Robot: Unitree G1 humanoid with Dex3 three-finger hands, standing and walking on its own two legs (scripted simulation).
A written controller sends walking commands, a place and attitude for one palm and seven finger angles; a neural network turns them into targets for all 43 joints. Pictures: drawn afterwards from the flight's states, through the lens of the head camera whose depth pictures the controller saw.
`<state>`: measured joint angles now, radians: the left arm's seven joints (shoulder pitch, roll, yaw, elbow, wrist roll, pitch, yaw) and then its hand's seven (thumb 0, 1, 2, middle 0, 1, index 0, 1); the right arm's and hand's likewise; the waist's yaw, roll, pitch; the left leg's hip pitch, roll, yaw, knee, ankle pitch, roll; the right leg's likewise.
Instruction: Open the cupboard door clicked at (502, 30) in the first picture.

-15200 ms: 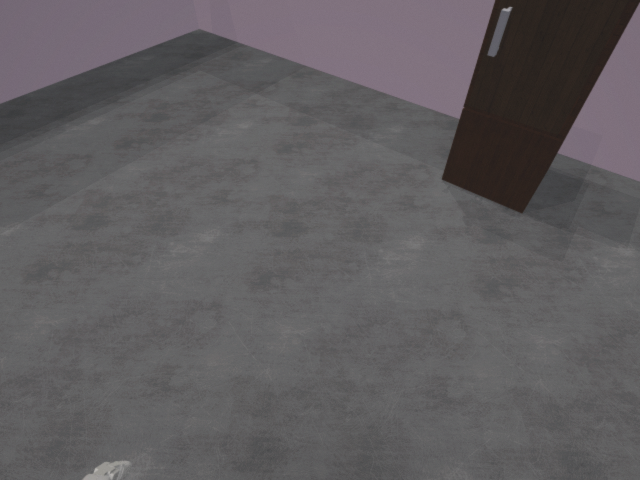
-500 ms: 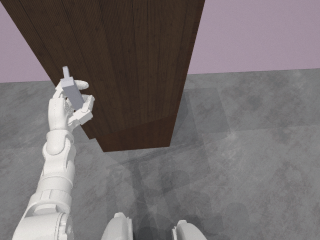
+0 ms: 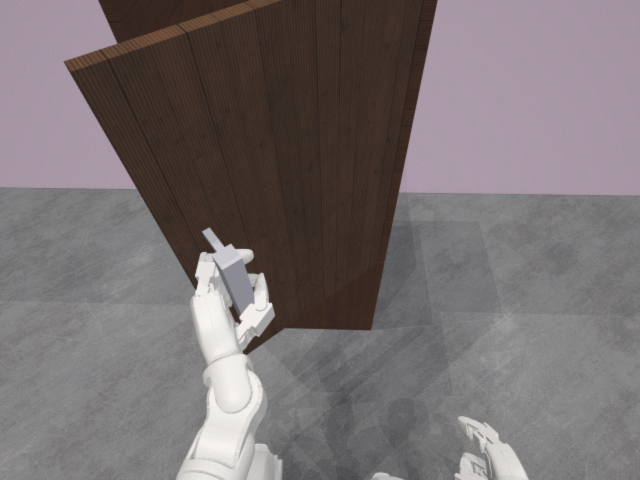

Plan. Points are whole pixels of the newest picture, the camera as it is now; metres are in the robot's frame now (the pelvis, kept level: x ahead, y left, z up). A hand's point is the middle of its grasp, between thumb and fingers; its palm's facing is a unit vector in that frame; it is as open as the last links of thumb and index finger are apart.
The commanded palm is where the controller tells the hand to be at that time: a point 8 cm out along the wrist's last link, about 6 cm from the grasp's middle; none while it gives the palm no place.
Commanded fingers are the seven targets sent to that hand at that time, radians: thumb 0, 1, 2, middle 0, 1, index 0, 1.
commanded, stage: pull the door open along its arc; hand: left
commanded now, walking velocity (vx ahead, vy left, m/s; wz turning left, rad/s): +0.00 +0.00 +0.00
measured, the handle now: (231, 277) +0.36 +0.13 +0.04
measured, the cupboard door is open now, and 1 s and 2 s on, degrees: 40 46 49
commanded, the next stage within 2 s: open thumb and fingers to let go in 0.12 s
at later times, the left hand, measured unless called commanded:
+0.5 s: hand (283, 323) +0.30 +0.05 +0.04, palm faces +0.35 -0.94 -0.03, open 7.7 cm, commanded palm +0.25 +0.10 +0.04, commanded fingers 0.00 -0.15 0.45 -0.32 -1.24 -0.32 -1.24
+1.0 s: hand (280, 326) +0.30 +0.06 +0.04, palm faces +0.29 -0.96 -0.02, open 14.9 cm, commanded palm +0.25 +0.10 +0.04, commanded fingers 0.00 -0.50 0.30 -0.15 -0.30 -0.15 -0.30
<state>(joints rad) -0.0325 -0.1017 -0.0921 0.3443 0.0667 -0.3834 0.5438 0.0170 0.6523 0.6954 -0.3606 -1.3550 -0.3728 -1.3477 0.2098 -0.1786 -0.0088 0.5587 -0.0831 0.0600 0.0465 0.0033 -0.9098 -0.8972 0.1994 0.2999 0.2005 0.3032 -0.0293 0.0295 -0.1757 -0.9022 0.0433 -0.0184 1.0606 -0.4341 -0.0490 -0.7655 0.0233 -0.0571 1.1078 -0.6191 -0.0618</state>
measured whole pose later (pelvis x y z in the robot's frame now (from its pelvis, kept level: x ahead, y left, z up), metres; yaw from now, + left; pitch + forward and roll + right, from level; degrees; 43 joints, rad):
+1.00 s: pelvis -0.01 +0.00 +0.00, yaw +0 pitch +15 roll +1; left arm 0.03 -0.11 -0.23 0.28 0.09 -0.34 0.56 -0.01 -0.48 0.30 -0.26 -0.77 -0.28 -0.76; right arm 0.20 -0.19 0.00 0.58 -0.08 0.00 0.03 0.01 -0.91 -0.90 0.20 0.30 0.20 0.30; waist -0.03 0.04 -0.18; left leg -0.92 0.03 -0.03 1.08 -0.43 -0.05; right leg -0.78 0.01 -0.06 1.13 -0.62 -0.06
